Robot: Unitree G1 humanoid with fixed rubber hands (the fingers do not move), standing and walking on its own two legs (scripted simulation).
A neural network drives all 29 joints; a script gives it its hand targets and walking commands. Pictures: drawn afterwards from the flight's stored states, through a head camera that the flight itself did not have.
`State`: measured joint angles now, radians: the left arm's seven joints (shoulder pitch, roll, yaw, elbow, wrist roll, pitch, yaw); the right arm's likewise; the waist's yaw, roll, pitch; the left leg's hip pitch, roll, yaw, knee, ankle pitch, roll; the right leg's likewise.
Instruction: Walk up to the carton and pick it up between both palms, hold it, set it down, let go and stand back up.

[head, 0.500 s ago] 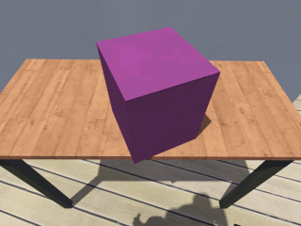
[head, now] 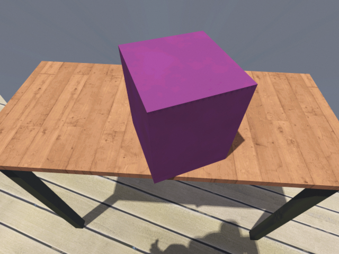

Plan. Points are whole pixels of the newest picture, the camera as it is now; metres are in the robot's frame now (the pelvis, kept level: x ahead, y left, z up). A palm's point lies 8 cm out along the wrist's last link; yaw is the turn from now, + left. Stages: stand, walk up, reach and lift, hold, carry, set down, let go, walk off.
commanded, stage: reach and lift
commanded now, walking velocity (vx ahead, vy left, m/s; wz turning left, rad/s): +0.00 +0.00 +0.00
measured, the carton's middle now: (178, 108) +0.41 -0.01 +0.12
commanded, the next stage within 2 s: none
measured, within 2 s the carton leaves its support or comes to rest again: neither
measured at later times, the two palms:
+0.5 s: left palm (81, 243) +0.16 +0.21 -0.06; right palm (299, 252) +0.13 -0.29 -0.07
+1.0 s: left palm (86, 226) +0.18 +0.19 -0.01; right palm (305, 235) +0.15 -0.29 -0.02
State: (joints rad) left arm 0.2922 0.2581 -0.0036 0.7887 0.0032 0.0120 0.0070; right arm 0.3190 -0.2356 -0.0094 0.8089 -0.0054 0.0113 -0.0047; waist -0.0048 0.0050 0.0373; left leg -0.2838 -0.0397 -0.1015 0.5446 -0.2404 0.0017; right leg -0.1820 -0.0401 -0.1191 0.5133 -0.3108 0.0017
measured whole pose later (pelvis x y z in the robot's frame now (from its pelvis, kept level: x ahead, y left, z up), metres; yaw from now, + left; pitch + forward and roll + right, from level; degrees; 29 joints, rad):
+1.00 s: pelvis +0.02 -0.02 +0.02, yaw -7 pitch +0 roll +0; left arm 0.46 0.12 0.03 -0.05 -0.01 0.28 0.18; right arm 0.32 -0.39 0.03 0.42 0.25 -0.07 0.21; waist 0.06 -0.03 -0.01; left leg -0.13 0.05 0.03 0.31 -0.17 -0.03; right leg -0.08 0.03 -0.01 0.27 -0.19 -0.03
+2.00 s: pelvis -0.01 -0.03 +0.01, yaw -10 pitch -4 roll +0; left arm 0.30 -0.01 -0.01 -0.64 -0.03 0.64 0.33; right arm 0.17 -0.51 0.03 -0.02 0.50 0.15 0.11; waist 0.06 -0.03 0.09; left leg -0.07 0.08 0.07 0.28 -0.13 -0.06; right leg -0.07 0.06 0.02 0.32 -0.17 -0.06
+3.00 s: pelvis -0.02 -0.03 +0.01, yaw -8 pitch -2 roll +0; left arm -0.34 0.06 0.19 -0.46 -0.09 1.05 0.30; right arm -0.56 -0.57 0.15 0.33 0.56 0.42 0.05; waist 0.10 0.00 0.01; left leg -0.18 0.08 0.04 0.33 -0.13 -0.05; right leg -0.15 0.06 0.00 0.34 -0.16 -0.05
